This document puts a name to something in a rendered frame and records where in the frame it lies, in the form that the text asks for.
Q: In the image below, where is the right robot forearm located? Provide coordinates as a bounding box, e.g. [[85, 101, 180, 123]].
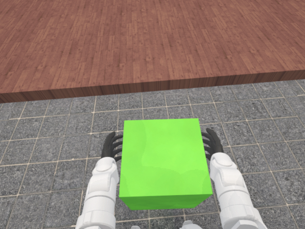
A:
[[210, 152, 268, 229]]

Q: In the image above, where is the carton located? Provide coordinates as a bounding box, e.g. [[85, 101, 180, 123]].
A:
[[119, 118, 213, 210]]

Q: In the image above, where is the left robot forearm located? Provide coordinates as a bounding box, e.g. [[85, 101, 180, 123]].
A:
[[75, 157, 119, 229]]

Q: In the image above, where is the right robot shin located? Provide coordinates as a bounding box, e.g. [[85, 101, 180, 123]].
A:
[[183, 220, 193, 226]]

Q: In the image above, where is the robot left hand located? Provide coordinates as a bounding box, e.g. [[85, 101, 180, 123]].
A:
[[101, 131, 123, 162]]

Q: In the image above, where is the robot right hand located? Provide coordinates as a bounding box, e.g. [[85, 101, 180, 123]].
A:
[[201, 128, 224, 160]]

